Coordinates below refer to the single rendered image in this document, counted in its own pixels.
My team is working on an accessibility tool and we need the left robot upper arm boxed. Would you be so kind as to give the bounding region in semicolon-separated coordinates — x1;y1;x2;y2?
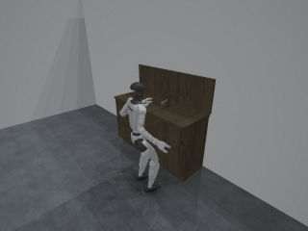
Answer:
119;97;133;117

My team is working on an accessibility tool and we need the robot right thigh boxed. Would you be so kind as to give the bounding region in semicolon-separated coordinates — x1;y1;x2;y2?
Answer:
137;140;159;167

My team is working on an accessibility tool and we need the right robot hand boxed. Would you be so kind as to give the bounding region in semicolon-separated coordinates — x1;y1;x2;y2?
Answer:
157;141;170;153

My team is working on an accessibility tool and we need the counter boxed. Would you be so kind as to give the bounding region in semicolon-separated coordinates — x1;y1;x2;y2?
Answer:
114;64;216;182

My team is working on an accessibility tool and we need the left robot hand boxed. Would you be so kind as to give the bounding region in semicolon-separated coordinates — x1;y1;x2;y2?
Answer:
142;97;153;108

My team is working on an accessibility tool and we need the right robot upper arm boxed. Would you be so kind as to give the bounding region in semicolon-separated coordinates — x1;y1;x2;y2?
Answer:
137;105;147;134

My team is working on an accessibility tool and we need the robot torso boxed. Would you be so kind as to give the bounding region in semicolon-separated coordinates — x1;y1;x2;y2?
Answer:
128;101;145;146

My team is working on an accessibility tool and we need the right robot forearm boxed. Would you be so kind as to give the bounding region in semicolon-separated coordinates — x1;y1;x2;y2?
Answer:
139;128;160;145

